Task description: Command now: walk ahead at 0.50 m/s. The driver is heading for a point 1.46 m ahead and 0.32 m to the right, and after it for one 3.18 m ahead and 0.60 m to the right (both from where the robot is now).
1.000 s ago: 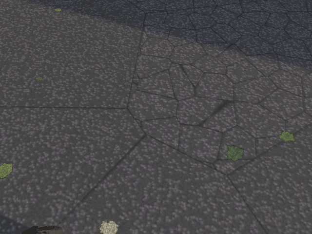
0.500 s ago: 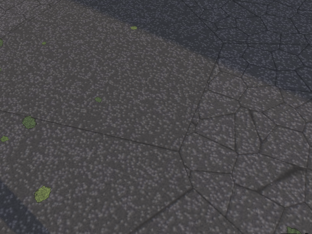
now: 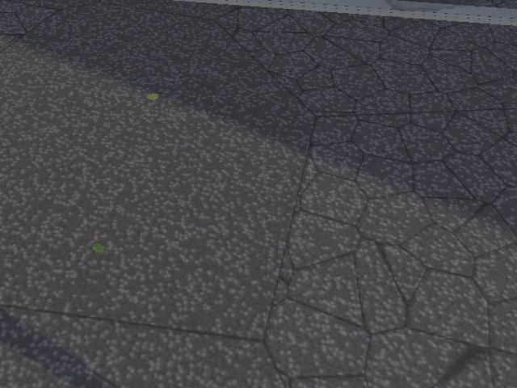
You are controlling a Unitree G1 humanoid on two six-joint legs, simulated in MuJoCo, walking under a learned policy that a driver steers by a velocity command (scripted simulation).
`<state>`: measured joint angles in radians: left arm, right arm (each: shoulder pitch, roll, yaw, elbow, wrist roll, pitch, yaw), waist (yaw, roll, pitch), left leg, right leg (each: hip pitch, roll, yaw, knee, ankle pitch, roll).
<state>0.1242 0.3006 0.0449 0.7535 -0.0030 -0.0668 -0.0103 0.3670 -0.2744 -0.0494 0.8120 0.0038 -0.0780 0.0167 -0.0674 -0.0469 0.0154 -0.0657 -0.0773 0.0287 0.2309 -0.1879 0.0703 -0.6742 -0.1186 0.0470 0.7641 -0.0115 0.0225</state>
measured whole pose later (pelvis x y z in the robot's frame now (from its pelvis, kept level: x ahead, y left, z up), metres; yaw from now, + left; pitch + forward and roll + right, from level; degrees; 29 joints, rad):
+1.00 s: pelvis +0.55 +0.01 +0.00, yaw -8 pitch +0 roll +1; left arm 0.23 0.31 0.08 0.84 -0.03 -0.03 0.01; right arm 0.28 -0.25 -0.06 0.88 -0.02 -0.10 0.01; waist -0.04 -0.05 0.03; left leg -0.11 -0.03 0.16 0.28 -0.18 0.05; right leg -0.65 -0.10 0.08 1.03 -0.15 -0.01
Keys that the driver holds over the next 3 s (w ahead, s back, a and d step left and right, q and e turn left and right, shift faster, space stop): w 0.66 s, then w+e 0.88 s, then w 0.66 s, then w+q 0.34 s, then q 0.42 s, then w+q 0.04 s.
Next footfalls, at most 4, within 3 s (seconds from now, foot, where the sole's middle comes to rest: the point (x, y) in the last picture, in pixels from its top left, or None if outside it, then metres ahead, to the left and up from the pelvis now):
0.20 right None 0.30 -0.15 -0.78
0.74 left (209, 355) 0.58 0.10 -0.78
1.28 right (302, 268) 0.84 -0.18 -0.78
1.78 left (271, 181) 1.19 -0.11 -0.78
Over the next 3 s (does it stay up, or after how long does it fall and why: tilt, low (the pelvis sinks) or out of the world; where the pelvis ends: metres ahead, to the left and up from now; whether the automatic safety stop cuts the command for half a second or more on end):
stays up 1.50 -0.40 -0.02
